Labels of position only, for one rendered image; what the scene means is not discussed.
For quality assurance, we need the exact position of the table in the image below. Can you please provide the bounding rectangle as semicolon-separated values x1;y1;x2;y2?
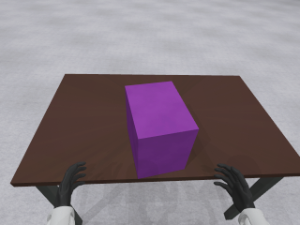
10;73;300;225

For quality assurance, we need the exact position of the left robot forearm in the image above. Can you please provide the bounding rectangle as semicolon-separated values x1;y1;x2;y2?
46;206;75;225

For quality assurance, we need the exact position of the carton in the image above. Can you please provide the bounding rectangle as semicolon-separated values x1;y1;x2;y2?
125;81;199;179

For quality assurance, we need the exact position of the right robot forearm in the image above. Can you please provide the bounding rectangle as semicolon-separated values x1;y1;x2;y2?
238;208;270;225

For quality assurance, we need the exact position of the robot right hand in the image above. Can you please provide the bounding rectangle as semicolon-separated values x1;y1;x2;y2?
214;163;256;213

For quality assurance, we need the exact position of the robot left hand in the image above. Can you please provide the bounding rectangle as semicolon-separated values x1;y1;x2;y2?
54;161;87;208

